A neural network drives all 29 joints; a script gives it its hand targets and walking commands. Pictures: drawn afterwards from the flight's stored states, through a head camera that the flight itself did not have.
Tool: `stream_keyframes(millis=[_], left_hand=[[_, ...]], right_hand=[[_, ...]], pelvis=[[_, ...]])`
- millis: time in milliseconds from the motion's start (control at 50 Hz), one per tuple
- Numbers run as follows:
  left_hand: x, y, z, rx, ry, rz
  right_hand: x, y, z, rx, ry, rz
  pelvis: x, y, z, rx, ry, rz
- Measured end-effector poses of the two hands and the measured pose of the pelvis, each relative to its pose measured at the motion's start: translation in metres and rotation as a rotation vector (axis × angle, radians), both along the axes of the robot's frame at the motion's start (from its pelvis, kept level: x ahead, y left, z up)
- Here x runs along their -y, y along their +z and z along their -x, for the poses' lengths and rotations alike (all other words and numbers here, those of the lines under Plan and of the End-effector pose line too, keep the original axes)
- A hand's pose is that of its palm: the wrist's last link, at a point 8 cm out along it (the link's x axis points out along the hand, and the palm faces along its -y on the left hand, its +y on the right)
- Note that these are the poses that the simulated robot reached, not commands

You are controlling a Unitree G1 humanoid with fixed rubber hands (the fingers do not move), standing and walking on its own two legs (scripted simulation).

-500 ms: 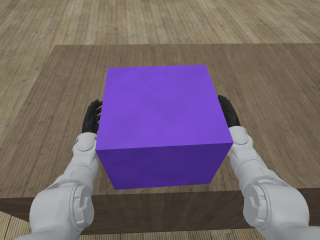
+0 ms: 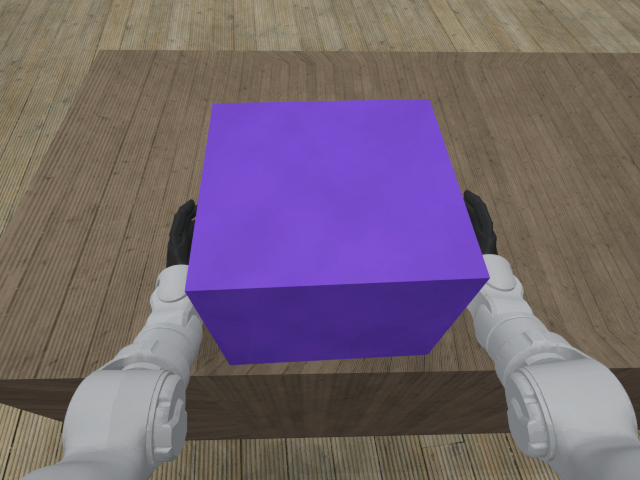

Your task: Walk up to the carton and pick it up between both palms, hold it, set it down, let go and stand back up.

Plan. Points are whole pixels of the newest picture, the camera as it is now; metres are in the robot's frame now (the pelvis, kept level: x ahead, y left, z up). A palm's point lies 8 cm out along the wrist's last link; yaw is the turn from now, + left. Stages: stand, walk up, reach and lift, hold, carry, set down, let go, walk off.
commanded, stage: set down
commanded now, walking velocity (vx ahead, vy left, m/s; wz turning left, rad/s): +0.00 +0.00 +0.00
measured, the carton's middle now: (326, 236) +0.43 +0.01 +0.03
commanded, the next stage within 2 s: none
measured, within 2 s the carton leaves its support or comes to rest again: neither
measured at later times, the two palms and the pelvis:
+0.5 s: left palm (137, 222) +0.40 +0.23 +0.10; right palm (556, 207) +0.41 -0.25 +0.12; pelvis -0.03 -0.01 +0.00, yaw -1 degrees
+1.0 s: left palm (132, 193) +0.40 +0.21 +0.15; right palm (564, 181) +0.41 -0.23 +0.16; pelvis -0.03 +0.00 +0.01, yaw +0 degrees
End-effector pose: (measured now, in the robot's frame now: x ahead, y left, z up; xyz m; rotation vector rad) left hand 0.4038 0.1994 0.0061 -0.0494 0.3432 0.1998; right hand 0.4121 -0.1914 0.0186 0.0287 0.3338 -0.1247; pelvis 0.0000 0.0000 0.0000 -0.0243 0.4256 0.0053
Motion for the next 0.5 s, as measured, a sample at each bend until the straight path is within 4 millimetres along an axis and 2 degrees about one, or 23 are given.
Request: stream_keyframes(millis=[120,260,380,500], left_hand=[[-0.002,0.016,-0.004,0.053,-0.01,-0.008],[-0.014,0.037,0.003,0.068,-0.005,-0.021],[-0.027,0.061,0.01,0.071,0.02,-0.009],[-0.028,0.091,0.003,0.095,0.005,-0.016]], right_hand=[[0.029,0.019,0.0,0.049,-0.039,0.03],[0.06,0.057,0.003,0.127,-0.052,0.04],[0.063,0.085,0.005,0.121,-0.034,0.013],[0.054,0.098,0.003,0.1,0.007,-0.012]], pelvis=[[0.0,-0.001,0.004,-0.002,-0.002,0.004],[0.003,-0.001,0.017,0.018,-0.007,0.008],[0.004,-0.001,0.028,0.048,-0.007,0.007],[0.005,-0.001,0.035,0.061,-0.007,0.006]])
